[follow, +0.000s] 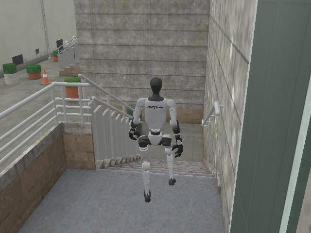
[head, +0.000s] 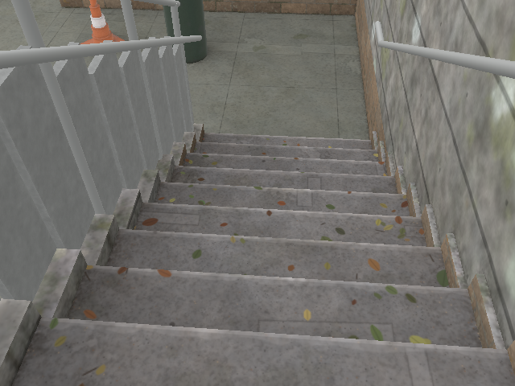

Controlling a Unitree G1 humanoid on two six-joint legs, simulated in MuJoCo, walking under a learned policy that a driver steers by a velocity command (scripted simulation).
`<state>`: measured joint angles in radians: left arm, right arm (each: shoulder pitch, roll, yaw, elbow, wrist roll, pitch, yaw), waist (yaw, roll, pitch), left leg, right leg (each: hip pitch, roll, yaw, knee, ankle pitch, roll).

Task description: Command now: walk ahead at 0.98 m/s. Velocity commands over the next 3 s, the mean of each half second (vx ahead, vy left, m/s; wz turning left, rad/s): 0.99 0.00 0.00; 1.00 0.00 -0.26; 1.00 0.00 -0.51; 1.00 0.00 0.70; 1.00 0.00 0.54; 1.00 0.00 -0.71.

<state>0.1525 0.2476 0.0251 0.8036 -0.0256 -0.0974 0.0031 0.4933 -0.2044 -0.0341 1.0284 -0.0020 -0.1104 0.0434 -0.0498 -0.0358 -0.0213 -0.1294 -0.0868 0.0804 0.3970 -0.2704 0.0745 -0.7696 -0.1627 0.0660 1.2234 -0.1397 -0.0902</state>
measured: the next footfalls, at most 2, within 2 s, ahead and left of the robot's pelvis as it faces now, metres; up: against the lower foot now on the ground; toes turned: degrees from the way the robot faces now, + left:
right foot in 0.20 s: +0.37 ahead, -0.13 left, +0.00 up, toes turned -2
left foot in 0.66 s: +0.68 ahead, +0.09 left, -0.17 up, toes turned -1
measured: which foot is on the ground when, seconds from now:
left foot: down 0.00-0.22, up 0.24-0.64, down 0.66-1.00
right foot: up 0.00-0.18, down 0.20-0.64, up 0.66-1.00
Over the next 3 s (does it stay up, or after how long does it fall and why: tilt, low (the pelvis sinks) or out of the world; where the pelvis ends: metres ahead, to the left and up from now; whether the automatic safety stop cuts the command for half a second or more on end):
stays up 2.50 -0.19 -1.17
